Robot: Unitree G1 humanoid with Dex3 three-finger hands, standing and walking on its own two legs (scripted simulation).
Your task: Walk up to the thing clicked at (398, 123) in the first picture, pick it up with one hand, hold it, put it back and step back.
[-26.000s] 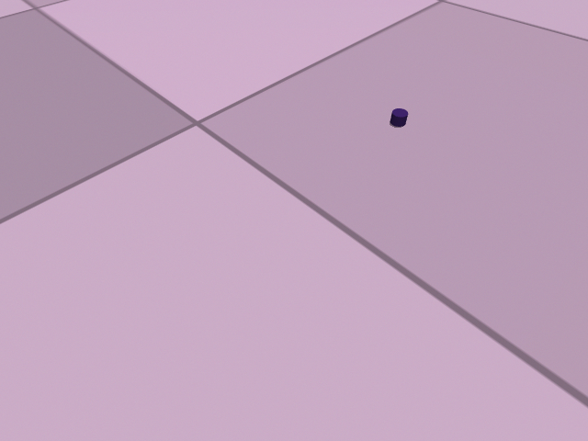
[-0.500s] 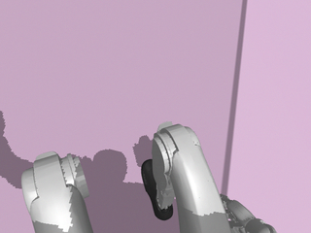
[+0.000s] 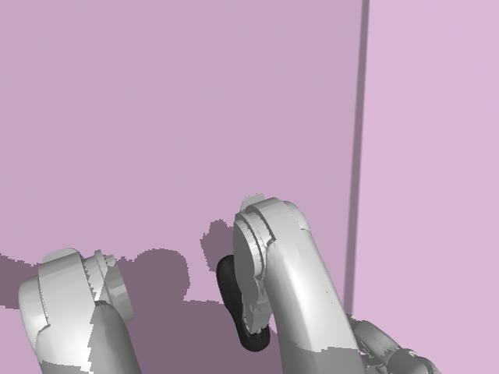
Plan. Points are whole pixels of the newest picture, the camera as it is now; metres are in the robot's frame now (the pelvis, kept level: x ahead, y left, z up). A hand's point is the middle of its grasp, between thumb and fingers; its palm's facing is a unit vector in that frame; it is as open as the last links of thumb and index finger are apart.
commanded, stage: open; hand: left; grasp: from above
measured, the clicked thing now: out of the picture +0.41 +0.36 -0.25
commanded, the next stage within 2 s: withdraw in 0.74 s
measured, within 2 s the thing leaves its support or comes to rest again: neither
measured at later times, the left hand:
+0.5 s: hand out of the picture +0.41 +0.35 -0.22, palm faces -0.43 -0.16 -0.89, open 13.7 cm
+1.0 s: hand out of the picture +0.41 +0.35 -0.22, palm faces -0.41 -0.15 -0.90, open 13.8 cm
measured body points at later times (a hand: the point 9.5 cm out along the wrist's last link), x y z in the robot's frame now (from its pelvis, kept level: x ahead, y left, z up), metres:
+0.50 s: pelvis +0.00 +0.00 +0.01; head +0.25 +0.13 +0.35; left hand +0.43 +0.36 -0.17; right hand +0.08 -0.26 -0.06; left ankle +0.06 +0.12 -0.25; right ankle +0.12 -0.14 -0.25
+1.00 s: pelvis +0.00 +0.00 +0.00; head +0.25 +0.12 +0.35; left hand +0.43 +0.35 -0.17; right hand +0.07 -0.27 -0.06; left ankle +0.06 +0.12 -0.25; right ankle +0.12 -0.14 -0.25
